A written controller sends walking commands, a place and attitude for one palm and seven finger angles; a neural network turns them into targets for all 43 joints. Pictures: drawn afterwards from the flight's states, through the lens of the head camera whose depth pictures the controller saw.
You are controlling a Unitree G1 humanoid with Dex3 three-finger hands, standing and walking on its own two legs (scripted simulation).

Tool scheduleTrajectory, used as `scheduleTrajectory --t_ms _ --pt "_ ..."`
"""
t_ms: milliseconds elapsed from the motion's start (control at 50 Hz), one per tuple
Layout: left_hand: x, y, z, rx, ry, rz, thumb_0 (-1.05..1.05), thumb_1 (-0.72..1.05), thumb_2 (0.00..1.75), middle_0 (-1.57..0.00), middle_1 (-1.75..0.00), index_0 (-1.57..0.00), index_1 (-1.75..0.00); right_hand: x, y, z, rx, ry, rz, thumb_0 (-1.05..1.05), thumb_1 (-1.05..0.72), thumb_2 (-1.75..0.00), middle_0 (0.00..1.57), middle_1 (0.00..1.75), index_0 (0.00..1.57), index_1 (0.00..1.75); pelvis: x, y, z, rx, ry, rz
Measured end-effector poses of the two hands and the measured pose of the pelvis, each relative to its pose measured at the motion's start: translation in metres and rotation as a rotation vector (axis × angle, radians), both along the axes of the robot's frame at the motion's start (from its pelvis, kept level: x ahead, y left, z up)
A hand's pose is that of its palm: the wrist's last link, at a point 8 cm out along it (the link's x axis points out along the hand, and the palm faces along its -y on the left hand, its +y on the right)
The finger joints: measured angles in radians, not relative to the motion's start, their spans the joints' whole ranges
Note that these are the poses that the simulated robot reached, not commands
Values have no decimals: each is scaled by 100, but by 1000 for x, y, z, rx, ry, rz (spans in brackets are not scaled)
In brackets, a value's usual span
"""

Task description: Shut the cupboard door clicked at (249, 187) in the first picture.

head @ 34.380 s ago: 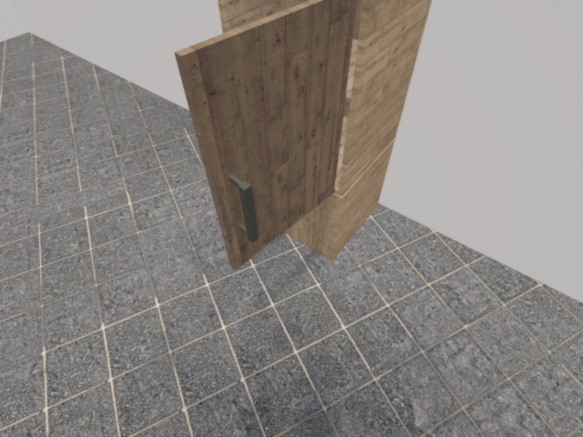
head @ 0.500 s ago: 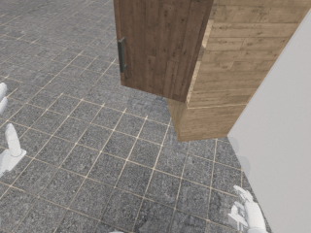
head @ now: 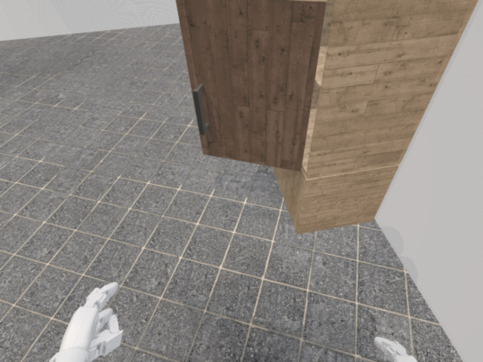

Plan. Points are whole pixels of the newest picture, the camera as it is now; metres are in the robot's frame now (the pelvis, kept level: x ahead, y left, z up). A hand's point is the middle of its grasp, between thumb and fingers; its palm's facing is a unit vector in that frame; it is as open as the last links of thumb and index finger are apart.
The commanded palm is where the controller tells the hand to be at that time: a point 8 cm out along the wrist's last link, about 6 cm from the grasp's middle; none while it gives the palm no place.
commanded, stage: let the arm hang, fingers relaxed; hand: left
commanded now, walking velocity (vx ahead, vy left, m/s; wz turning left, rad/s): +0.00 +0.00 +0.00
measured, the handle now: (201, 110) +0.94 +0.19 -0.09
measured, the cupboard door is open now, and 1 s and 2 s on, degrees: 63 63 63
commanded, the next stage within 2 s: look to check the result in 0.94 s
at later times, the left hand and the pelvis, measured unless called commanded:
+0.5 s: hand out of the picture -0.07 +0.23 -0.15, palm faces +0.01 -0.96 -0.28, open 7.3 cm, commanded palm none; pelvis -0.01 +0.01 +0.02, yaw +0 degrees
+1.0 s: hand out of the picture +0.04 +0.19 -0.16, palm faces -0.03 -0.98 -0.22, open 7.3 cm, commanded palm none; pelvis +0.01 +0.00 +0.02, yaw -1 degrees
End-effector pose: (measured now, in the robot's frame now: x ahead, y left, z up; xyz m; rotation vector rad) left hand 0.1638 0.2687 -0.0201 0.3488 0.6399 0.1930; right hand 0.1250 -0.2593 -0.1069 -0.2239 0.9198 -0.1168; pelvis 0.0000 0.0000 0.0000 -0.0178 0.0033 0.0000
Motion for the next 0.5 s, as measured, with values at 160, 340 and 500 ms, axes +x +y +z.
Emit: scheduleTrajectory --t_ms 160,340,500 --pt "-113 -48 -117 -253 505 99 -2 99 90 -21 -30 -21 -30 -75 11 -1 -45 283 -22 1 -91 -90 20 30 20 30 -8 -2 4 -2 -12 18" --pt "-207 -14 -110 -193 783 199 -1 96 90 -20 -30 -20 -30 -127 28 -13 -3 466 -83 1 -91 -90 20 30 20 30 -10 8 12 -10 -7 16" --pt "-231 2 -95 -132 847 237 0 92 90 -20 -30 -20 -30 -121 37 -23 43 435 -106 1 -91 -90 20 30 20 30 -8 14 15 0 -24 -4"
